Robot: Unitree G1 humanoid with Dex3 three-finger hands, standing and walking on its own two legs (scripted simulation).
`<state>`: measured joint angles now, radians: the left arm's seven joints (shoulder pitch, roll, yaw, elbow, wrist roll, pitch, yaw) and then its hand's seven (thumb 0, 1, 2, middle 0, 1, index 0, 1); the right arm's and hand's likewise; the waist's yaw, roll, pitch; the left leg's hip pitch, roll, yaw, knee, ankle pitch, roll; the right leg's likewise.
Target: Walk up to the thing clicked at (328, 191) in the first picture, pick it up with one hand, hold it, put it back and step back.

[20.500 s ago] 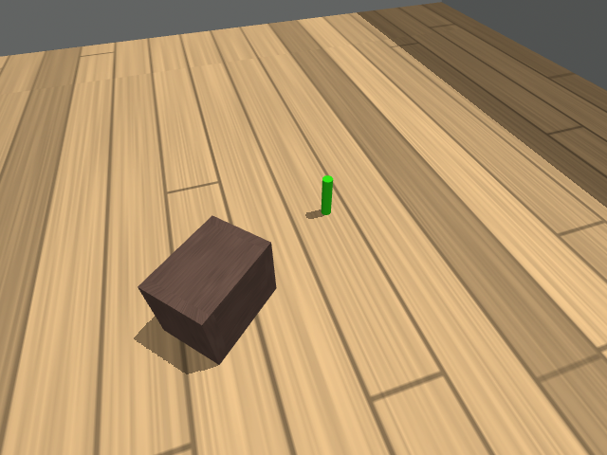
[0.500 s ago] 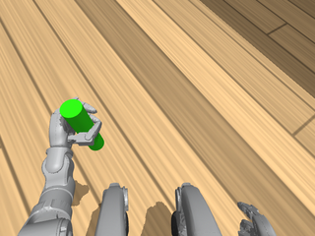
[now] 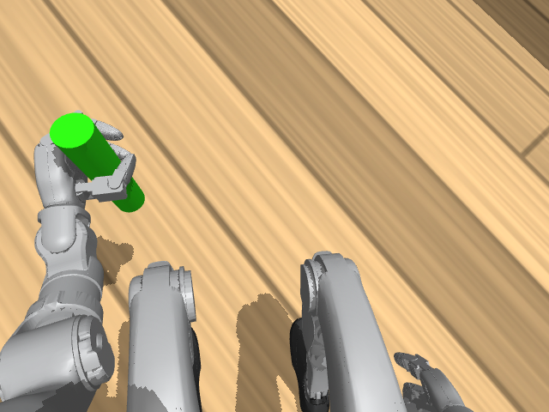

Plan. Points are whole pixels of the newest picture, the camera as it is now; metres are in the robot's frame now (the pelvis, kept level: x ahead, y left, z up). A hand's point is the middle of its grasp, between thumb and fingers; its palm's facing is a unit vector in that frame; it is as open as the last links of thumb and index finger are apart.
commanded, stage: crouch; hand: left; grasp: from the side
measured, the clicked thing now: (107, 171) +0.46 +0.22 -0.06
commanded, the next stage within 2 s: lower in 0.72 s
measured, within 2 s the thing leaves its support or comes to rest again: neither
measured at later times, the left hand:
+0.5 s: hand (123, 173) +0.48 +0.22 -0.13, palm faces +0.10 -0.99 -0.03, open 6.5 cm
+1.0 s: hand (130, 184) +0.48 +0.22 -0.18, palm faces +0.08 -1.00 -0.04, open 6.5 cm
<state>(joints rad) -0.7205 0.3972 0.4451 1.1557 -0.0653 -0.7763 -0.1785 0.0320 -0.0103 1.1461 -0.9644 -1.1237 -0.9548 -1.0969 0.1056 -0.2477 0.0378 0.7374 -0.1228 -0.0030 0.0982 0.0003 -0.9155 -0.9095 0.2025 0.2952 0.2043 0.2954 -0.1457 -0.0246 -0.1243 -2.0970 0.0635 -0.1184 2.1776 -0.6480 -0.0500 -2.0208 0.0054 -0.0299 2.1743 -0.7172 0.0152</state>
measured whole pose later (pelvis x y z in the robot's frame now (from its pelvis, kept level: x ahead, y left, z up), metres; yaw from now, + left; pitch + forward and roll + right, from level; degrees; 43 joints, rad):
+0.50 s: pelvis +0.00 +0.00 -0.07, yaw -4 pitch +28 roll -7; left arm -0.76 0.55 0.49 1.19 -0.06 -0.75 -0.20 0.03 -0.01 1.15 -0.97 -1.12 -0.96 -1.09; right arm 0.09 -0.29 0.13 0.72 -0.16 0.04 0.12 0.00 -0.90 -0.90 0.20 0.30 0.21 0.30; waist -0.19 -0.06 0.00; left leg -2.27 0.05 -0.21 2.43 -0.66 -0.06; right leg -2.17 0.04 -0.08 2.38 -0.71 0.03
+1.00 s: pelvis +0.00 +0.01 -0.09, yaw -7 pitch +24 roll -10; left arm -0.74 0.63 0.44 1.20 -0.08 -0.78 -0.16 0.03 -0.01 1.15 -0.97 -1.12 -0.96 -1.09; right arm 0.01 -0.32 0.22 0.67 -0.21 0.05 0.13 0.00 -0.91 -0.90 0.20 0.30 0.21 0.30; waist -0.21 -0.11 0.09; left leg -2.28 0.04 -0.28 2.53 -0.67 -0.07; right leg -2.15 0.05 -0.13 2.43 -0.71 0.05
